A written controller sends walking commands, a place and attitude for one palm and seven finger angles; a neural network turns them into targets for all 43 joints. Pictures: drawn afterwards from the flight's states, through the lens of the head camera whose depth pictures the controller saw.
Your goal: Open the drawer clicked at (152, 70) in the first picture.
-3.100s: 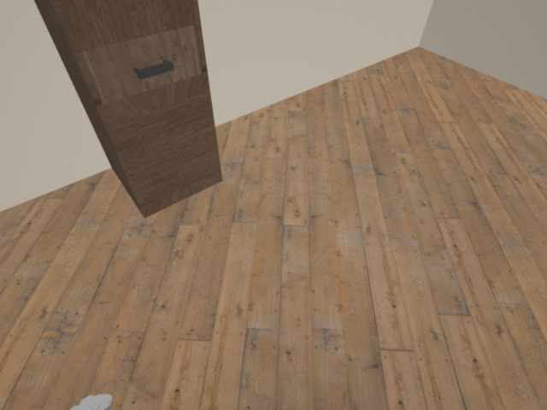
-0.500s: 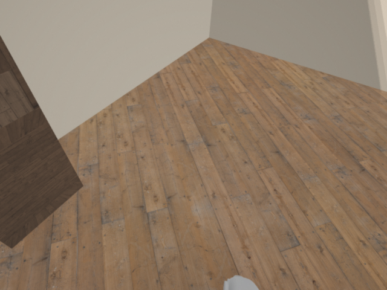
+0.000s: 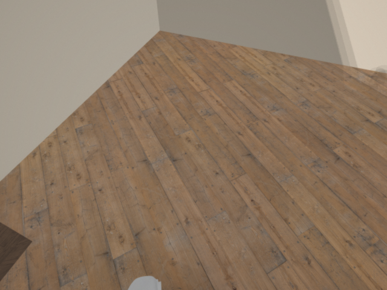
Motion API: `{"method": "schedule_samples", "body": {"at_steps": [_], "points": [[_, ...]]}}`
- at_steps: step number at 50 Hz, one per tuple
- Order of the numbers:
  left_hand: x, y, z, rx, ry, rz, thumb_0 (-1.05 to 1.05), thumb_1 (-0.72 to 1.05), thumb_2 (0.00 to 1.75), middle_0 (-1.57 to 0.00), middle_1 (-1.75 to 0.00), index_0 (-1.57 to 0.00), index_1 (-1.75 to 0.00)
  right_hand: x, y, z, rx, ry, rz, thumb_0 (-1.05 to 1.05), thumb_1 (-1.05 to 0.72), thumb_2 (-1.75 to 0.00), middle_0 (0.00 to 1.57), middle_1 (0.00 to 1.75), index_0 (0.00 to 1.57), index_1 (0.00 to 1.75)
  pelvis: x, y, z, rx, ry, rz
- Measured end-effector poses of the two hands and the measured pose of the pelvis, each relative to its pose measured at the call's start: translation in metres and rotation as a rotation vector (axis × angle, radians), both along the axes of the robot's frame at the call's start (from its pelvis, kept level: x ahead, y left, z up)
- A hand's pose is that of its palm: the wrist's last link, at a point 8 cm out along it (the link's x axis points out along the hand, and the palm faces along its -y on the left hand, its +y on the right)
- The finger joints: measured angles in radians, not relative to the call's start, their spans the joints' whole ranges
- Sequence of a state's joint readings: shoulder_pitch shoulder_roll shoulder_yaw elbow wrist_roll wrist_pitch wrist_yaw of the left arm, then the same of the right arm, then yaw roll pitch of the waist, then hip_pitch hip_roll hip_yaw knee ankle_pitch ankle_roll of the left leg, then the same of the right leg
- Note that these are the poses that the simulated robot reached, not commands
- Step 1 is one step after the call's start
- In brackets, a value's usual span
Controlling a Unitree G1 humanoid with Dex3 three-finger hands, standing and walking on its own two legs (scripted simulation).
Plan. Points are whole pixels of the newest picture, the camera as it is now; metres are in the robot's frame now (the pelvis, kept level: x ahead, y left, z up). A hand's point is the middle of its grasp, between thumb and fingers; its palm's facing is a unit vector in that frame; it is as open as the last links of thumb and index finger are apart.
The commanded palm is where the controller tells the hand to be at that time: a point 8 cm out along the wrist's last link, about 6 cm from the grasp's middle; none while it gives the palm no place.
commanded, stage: walk to a spot facing it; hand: left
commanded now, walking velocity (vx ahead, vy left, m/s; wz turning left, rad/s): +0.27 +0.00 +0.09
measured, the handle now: out of the picture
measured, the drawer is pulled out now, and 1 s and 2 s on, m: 0.00 0.00 0.00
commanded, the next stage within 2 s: turn to face it in 0.02 s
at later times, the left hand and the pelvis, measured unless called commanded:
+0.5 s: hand (99, 273) +0.19 +0.25 -0.18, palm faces +0.20 -0.96 -0.18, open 7.4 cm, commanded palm none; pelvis +0.16 +0.06 +0.00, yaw +9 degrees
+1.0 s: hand (114, 277) +0.18 +0.20 -0.14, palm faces +0.46 -0.85 -0.27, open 7.4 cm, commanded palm none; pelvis +0.19 -0.01 +0.00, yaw +29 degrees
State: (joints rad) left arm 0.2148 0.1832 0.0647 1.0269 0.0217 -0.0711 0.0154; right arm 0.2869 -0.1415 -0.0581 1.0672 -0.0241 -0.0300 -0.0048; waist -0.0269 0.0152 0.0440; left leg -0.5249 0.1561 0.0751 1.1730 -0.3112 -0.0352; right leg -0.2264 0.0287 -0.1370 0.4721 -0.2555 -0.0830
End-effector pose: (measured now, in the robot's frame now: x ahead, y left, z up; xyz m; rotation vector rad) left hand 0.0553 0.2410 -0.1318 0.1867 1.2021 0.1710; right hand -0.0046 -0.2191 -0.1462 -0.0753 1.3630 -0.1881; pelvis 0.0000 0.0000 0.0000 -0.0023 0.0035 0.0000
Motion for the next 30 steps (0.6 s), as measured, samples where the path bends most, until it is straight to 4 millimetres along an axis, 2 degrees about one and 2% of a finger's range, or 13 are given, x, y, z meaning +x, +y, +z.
{"method": "schedule_samples", "body": {"at_steps": [4,7,11,14,16,20,25,30], "points": [[0.001,0.006,0.0,-0.006,0.079,0.019,-0.02,0.94,0.9,-0.2,-0.3,-0.2,-0.29,0.087,-0.009,0.009,-0.036,-0.136,0.037,0.01,-0.93,-0.9,0.19,0.3,0.2,0.3,0.034,0.007,0.003,-0.008,0.003,0.002],[0.002,0.007,-0.007,-0.034,0.127,0.05,-0.01,0.93,0.9,-0.2,-0.3,-0.2,-0.29,0.142,-0.005,0.015,-0.048,-0.191,0.084,0.01,-0.93,-0.9,0.19,0.3,0.2,0.3,0.061,0.015,0.001,-0.018,0.0,0.007],[0.004,0.01,-0.023,-0.081,0.196,0.106,0.0,0.92,0.9,-0.2,-0.3,-0.2,-0.29,0.207,0.015,0.017,-0.064,-0.222,0.156,0.01,-0.92,-0.9,0.19,0.3,0.2,0.3,0.1,0.03,-0.007,-0.032,-0.009,0.034],[0.012,0.016,-0.039,-0.111,0.248,0.145,0.0,0.91,0.9,-0.2,-0.3,-0.2,-0.29,0.241,0.033,0.012,-0.08,-0.239,0.198,0.01,-0.92,-0.9,0.19,0.3,0.2,0.3,0.126,0.044,-0.018,-0.026,-0.018,0.058],[0.024,0.022,-0.042,-0.115,0.255,0.156,0.0,0.91,0.9,-0.2,-0.3,-0.2,-0.29,0.251,0.043,0.012,-0.077,-0.233,0.209,0.0,-0.92,-0.9,0.19,0.3,0.2,0.3,0.136,0.049,-0.018,-0.019,-0.025,0.065],[0.066,0.036,-0.033,-0.102,0.185,0.17,0.01,0.91,0.9,-0.2,-0.3,-0.2,-0.29,0.252,0.055,0.014,-0.073,-0.178,0.21,0.0,-0.92,-0.9,0.2,0.3,0.2,0.3,0.148,0.055,-0.009,-0.022,-0.027,0.102],[0.118,0.052,-0.017,-0.065,0.054,0.189,0.0,0.91,0.9,-0.2,-0.3,-0.2,-0.29,0.252,0.047,0.017,-0.082,-0.11,0.229,0.0,-0.94,-0.9,0.2,0.3,0.21,0.3,0.158,0.055,-0.002,-0.02,-0.013,0.153],[0.152,0.057,-0.004,-0.02,-0.03,0.208,0.0,0.91,0.9,-0.2,-0.3,-0.2,-0.29,0.258,0.034,0.015,-0.069,-0.078,0.244,0.0,-0.92,-0.9,0.2,0.3,0.21,0.3,0.168,0.044,0.0,-0.017,0.001,0.209]]}}
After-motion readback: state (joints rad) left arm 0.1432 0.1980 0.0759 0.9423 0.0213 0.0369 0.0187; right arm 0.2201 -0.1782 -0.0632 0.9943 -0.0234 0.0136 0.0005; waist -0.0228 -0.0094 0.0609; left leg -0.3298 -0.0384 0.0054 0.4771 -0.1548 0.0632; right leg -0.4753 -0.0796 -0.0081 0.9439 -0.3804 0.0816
